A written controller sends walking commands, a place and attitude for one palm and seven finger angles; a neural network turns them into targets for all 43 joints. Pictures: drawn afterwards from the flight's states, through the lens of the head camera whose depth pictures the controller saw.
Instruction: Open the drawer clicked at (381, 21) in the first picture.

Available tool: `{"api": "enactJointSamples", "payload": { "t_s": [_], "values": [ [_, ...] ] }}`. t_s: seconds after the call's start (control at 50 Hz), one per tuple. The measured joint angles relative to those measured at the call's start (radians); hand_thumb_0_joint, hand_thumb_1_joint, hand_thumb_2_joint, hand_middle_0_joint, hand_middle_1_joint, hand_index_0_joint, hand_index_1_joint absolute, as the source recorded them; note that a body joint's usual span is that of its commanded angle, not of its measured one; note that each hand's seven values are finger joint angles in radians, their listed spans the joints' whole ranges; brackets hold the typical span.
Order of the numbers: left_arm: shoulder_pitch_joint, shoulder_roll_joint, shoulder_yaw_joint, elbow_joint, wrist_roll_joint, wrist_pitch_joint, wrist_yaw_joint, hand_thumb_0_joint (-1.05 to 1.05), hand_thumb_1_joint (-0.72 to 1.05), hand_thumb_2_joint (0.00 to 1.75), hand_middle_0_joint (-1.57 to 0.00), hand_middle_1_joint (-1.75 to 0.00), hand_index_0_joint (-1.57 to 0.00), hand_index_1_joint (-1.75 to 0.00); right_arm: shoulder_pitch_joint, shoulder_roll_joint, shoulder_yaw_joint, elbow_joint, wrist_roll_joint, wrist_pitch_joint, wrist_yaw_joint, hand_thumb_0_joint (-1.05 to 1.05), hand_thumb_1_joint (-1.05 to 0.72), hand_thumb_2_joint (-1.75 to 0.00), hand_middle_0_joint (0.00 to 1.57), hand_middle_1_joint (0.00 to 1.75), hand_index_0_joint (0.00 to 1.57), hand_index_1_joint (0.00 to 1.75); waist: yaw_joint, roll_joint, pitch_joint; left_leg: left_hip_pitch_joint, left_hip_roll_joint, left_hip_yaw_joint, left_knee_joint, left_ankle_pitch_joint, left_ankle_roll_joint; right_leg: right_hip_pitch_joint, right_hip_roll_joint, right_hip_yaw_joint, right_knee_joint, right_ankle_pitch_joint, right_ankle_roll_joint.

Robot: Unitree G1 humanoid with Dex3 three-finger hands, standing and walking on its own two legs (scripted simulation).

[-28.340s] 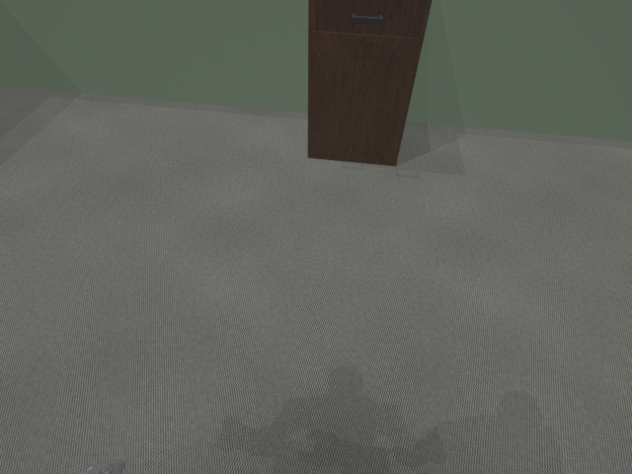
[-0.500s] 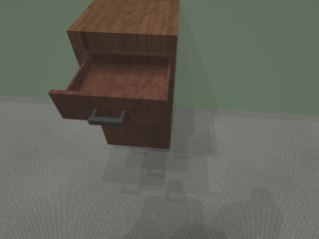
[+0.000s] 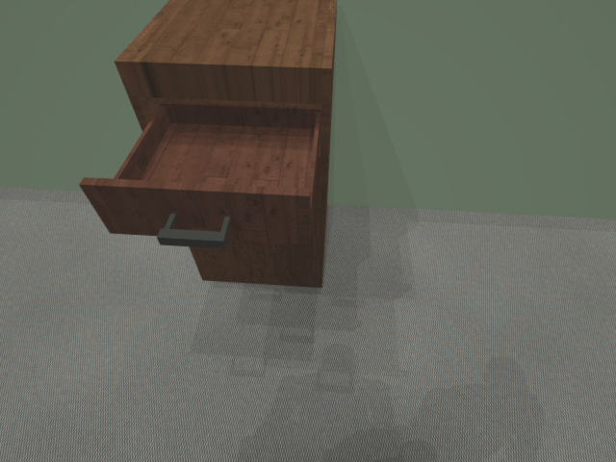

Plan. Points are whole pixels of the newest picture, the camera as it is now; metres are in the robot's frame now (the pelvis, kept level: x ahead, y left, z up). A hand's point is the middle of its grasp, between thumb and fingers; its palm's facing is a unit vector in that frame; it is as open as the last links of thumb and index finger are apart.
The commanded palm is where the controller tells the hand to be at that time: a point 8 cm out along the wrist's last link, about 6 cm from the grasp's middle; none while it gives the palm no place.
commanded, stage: look to check the result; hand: left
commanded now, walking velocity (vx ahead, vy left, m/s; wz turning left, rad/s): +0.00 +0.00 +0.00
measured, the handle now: (196, 229) +0.51 +0.24 -0.06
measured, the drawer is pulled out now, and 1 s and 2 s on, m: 0.30 0.30 0.30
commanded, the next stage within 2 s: stand and wait in 0.38 s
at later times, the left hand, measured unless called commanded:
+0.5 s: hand out of the picture +0.02 +0.17 -0.17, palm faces +0.01 -0.98 -0.21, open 7.4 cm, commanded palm none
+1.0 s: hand out of the picture +0.06 +0.19 -0.17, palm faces +0.00 -0.97 -0.24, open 7.4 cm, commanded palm none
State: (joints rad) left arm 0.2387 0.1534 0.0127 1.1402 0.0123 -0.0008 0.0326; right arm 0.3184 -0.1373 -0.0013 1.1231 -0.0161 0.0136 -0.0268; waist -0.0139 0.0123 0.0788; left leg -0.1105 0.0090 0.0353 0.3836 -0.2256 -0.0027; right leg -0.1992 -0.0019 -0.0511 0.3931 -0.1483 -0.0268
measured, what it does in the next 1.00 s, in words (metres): stands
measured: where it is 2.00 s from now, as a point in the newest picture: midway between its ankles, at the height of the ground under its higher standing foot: outside the picture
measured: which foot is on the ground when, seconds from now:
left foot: down 0.00-1.00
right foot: down 0.00-1.00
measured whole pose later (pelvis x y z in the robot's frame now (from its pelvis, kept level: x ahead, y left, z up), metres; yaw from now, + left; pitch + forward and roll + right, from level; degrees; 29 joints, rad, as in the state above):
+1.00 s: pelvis +0.02 -0.01 +0.00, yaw +0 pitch -2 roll +0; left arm 0.18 0.19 0.02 1.14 0.01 -0.01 0.03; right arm 0.24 -0.18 -0.01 1.13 -0.02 0.01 -0.03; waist -0.01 0.01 0.08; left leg -0.07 0.03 0.04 0.33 -0.23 -0.01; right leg -0.16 0.02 -0.05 0.35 -0.16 -0.03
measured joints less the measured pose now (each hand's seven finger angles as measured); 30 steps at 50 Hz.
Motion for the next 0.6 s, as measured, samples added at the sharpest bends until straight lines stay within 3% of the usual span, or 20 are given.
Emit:
{"api": "enactJointSamples", "payload": {
  "t_s": [0.6],
  "values": [
    [-0.028, 0.003, 0.004, 0.002, -0.001, -0.006, 0.003, 0.00, 0.91, 0.90, -0.20, -0.30, -0.20, -0.30, -0.039, 0.006, -0.001, 0.000, 0.000, -0.004, -0.003, 0.00, -0.91, -0.90, 0.19, 0.30, 0.20, 0.29, -0.001, 0.001, 0.009, 0.018, 0.016, -0.002, -0.020, -0.012, -0.012, 0.016, 0.017, -0.003, -0.019, -0.013, -0.010]
  ]
}}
